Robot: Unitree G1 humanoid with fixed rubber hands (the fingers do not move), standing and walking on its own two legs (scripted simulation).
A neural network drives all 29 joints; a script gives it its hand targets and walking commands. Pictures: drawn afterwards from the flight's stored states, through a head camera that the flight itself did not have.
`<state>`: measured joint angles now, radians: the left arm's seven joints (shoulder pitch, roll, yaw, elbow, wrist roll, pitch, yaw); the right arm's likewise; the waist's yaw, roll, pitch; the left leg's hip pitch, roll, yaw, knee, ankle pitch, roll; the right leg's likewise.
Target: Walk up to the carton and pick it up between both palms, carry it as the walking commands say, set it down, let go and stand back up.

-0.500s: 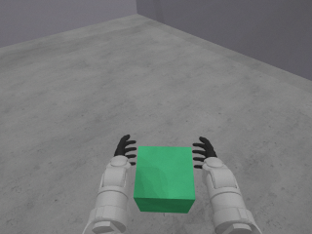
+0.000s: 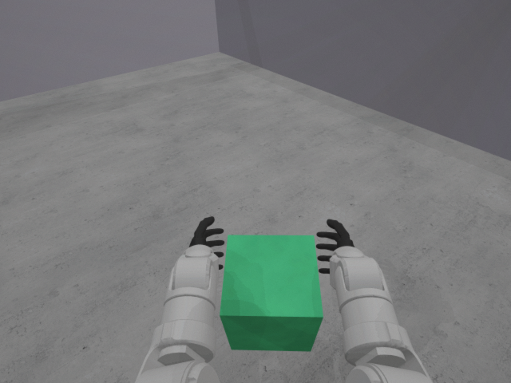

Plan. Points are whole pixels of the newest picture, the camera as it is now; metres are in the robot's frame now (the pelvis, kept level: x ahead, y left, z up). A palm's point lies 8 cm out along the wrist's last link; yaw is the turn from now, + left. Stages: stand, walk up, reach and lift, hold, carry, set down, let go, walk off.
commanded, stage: reach and lift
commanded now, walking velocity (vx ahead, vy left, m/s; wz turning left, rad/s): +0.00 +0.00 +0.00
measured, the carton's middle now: (270, 295) +0.31 +0.00 -0.04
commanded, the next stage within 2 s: hold in 0.76 s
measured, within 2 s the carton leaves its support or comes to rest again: neither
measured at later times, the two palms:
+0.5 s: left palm (197, 257) +0.32 +0.13 +0.06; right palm (342, 258) +0.32 -0.12 +0.06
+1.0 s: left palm (198, 262) +0.31 +0.12 +0.07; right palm (345, 264) +0.31 -0.12 +0.06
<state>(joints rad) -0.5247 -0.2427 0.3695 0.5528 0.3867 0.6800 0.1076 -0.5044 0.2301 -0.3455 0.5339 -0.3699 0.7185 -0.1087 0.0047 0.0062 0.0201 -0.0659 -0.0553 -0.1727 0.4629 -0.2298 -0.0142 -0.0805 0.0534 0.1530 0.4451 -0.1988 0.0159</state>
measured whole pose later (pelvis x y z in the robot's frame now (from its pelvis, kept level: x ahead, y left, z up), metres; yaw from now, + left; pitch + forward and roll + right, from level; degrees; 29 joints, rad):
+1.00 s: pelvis +0.00 +0.00 +0.00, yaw +0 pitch -9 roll +0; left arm -0.45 -0.22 0.28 0.48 0.35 0.73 0.07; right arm -0.43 0.21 -0.27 0.47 -0.33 0.75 -0.09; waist 0.02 0.00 0.00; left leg -0.08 -0.05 -0.15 0.44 -0.22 -0.02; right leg -0.10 0.05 0.14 0.44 -0.19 0.01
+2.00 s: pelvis +0.00 +0.00 +0.00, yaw +0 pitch -9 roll +0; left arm -0.41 -0.20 0.23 0.42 0.33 0.75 0.05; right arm -0.38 0.19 -0.19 0.40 -0.30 0.78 -0.07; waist 0.01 0.01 0.00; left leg -0.07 -0.04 -0.15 0.44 -0.21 -0.02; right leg -0.08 0.05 0.12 0.43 -0.19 0.01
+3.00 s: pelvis +0.29 +0.14 +0.00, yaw +40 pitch +6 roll +4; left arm -0.47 -0.22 0.12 -0.09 0.12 1.20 0.26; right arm -0.47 0.22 -0.15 -0.13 -0.14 1.28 -0.36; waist 0.00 0.02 -0.03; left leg -0.69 0.07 0.18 0.78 -0.16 0.04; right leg 0.11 -0.20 -0.36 0.20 -0.35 0.13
